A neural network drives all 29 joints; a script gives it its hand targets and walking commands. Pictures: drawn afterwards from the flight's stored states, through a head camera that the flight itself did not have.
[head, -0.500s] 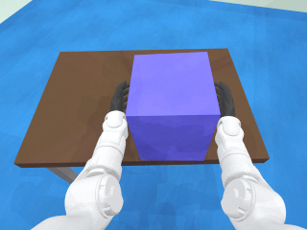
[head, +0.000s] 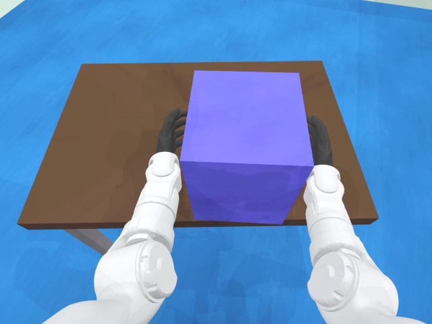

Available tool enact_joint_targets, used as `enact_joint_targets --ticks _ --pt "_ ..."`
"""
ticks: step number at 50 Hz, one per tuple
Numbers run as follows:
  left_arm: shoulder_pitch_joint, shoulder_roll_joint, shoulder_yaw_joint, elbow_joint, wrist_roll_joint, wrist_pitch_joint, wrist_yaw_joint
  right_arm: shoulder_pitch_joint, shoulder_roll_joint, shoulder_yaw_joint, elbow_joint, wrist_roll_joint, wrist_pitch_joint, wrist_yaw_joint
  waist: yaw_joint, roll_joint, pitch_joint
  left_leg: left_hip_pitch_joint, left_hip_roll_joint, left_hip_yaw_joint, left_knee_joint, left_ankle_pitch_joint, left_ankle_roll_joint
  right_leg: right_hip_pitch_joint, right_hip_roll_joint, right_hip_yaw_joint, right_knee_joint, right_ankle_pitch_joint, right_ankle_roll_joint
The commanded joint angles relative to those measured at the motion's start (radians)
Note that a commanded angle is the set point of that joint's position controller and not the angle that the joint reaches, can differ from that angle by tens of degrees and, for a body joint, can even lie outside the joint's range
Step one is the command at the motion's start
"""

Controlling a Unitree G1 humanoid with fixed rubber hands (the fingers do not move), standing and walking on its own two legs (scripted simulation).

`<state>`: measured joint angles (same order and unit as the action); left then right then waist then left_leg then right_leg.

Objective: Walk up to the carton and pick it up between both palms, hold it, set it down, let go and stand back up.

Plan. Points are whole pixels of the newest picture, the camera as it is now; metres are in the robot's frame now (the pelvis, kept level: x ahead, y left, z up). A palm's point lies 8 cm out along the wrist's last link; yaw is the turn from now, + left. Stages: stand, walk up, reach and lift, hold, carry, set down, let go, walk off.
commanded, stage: set down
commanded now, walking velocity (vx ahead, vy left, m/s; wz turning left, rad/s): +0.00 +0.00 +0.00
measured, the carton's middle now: (241, 153) +0.45 -0.02 +0.00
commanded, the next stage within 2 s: none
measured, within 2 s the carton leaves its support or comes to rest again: neither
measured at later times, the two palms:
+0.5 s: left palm (168, 149) +0.43 +0.13 +0.04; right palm (318, 159) +0.41 -0.16 +0.04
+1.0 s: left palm (168, 149) +0.43 +0.13 +0.04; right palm (318, 159) +0.41 -0.16 +0.04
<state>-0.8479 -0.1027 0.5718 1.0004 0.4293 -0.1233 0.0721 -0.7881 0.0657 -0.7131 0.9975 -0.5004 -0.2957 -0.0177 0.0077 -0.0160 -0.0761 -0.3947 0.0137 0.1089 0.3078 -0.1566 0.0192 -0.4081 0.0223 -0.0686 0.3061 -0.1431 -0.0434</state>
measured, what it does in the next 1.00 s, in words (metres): stands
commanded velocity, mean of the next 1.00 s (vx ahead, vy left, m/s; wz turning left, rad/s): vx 0.00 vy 0.00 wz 0.00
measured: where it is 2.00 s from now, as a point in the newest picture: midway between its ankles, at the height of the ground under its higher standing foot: outside the picture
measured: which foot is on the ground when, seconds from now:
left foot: down 0.00-1.00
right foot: down 0.00-1.00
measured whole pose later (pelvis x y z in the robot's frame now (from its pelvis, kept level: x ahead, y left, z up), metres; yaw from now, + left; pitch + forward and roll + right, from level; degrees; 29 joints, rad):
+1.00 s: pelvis +0.00 +0.00 +0.00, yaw -1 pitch +14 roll +0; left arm -0.83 -0.13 0.62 0.92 0.50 -0.15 0.06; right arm -0.79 0.10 -0.72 0.95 -0.51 -0.30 0.01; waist -0.01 -0.03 -0.04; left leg -0.39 0.02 0.12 0.32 -0.17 0.02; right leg -0.41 0.02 -0.07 0.31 -0.15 -0.04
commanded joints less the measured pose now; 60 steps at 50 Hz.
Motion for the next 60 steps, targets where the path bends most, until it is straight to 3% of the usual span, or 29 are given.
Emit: enact_joint_targets --ticks 1,15,42,55,60 --pt "-0.520 -0.382 -0.200 -0.059 0.033 -0.051 -0.068 -0.561 0.457 0.251 -0.002 -0.057 -0.042 0.125 0.014 -0.018 -0.635 0.139 0.033 0.003 0.010 0.269 -0.007 0.423 -0.043 -0.002 0.082 0.508 0.074" --pt "-0.445 -0.384 -0.190 -0.072 0.058 -0.053 -0.070 -0.504 0.446 0.248 -0.009 -0.066 -0.054 0.124 0.012 -0.020 -0.592 0.145 0.035 0.002 0.022 0.314 -0.006 0.409 -0.042 -0.001 0.084 0.536 0.076" --pt "-0.381 -0.319 -0.137 -0.097 0.094 -0.051 -0.063 -0.426 0.390 0.208 -0.024 -0.072 -0.022 0.122 0.007 -0.014 -0.536 0.151 0.028 0.002 0.027 0.300 0.003 0.364 -0.038 0.005 0.073 0.473 0.074" --pt "-0.356 -0.228 -0.104 -0.102 0.092 -0.057 -0.032 -0.395 0.283 0.188 -0.015 -0.045 -0.008 0.103 0.008 0.002 -0.528 0.179 0.025 -0.001 0.050 0.337 0.000 0.308 -0.029 0.012 0.067 0.439 0.067" --pt "-0.361 -0.116 -0.098 -0.098 0.063 -0.068 0.003 -0.392 0.170 0.194 -0.006 0.006 -0.002 0.073 0.008 0.004 -0.553 0.166 0.024 -0.002 0.061 0.343 -0.001 0.295 -0.024 0.022 0.069 0.435 0.064"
